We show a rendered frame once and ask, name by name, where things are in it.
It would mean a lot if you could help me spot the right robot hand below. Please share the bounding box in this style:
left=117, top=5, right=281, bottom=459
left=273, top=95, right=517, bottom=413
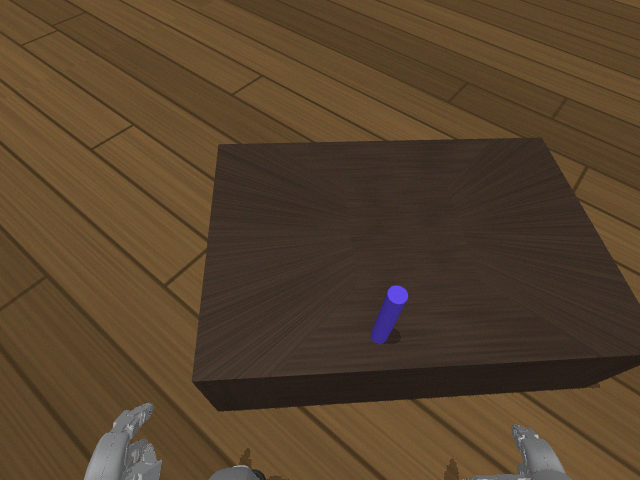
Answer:
left=460, top=424, right=566, bottom=480

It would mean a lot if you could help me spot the left robot hand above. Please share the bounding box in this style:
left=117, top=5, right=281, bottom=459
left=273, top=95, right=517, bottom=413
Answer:
left=84, top=403, right=162, bottom=480

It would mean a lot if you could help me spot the can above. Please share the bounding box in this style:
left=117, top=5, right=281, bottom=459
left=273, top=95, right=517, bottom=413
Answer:
left=371, top=285, right=408, bottom=344

